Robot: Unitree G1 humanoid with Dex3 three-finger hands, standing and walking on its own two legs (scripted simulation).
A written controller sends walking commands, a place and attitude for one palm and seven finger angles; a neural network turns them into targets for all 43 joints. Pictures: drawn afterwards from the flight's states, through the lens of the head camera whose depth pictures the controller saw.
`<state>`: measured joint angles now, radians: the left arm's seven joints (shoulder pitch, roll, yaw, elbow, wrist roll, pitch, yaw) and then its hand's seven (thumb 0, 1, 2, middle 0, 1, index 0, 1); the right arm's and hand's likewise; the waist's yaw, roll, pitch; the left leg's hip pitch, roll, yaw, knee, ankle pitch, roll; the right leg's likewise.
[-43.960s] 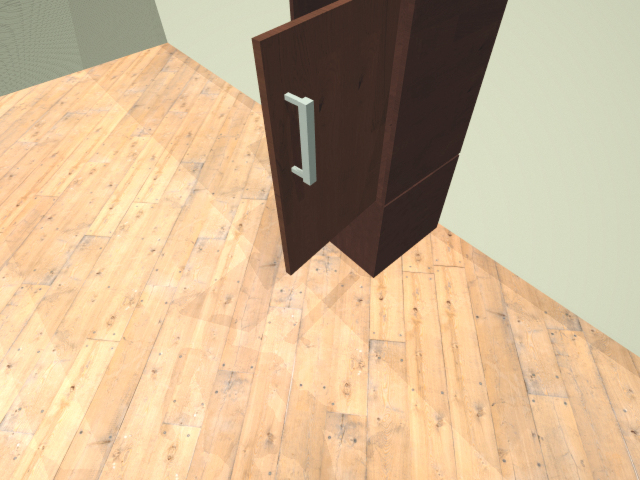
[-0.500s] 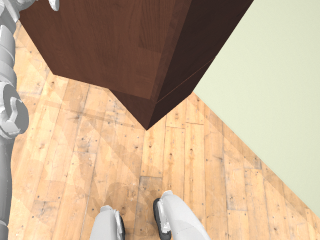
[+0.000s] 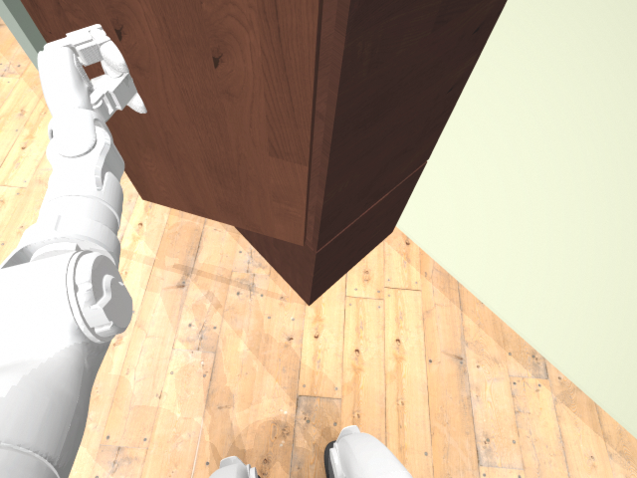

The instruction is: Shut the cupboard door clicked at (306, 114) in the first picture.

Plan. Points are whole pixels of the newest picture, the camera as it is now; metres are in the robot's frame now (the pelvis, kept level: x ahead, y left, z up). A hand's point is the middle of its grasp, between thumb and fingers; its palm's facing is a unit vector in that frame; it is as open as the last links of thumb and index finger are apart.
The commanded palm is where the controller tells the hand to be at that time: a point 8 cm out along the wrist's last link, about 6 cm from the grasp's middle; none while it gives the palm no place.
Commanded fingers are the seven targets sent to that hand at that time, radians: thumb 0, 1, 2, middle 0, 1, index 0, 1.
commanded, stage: pull the fist back off the door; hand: left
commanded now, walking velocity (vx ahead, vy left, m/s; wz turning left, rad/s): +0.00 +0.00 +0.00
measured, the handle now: (49, 45) +0.67 +0.23 +0.11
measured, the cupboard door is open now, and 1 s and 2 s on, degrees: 31 31 31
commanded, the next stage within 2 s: draw the hand back to the body in 0.36 s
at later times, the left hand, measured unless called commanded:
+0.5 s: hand (147, 128) +0.51 +0.11 +0.12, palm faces +0.15 -0.99 -0.01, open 3.1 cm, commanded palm +0.46 +0.16 +0.11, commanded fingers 0.00 0.90 0.90 -1.30 -1.50 -1.30 -1.50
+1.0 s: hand (34, 233) +0.36 +0.18 +0.16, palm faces +0.14 -0.99 -0.02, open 3.1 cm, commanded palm +0.32 +0.23 +0.16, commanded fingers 0.00 0.90 0.90 -1.11 -1.29 -1.11 -1.29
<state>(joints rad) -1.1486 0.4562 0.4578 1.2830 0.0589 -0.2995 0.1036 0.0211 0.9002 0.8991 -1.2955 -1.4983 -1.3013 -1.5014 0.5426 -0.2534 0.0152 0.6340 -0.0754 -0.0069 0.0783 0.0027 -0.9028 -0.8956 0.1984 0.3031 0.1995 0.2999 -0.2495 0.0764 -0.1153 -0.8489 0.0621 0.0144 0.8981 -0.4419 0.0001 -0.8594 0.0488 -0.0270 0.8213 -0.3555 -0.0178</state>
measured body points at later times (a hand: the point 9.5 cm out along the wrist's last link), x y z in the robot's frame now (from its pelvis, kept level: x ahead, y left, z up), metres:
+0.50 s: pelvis -0.02 +0.01 +0.00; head +0.08 +0.01 +0.44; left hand +0.49 +0.16 +0.12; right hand +0.02 -0.25 -0.12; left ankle -0.02 +0.12 -0.69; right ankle +0.01 -0.11 -0.69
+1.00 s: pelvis -0.02 +0.01 +0.03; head -0.01 -0.01 +0.48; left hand +0.35 +0.23 +0.16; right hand +0.11 -0.25 -0.07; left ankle -0.02 +0.12 -0.69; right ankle +0.01 -0.11 -0.69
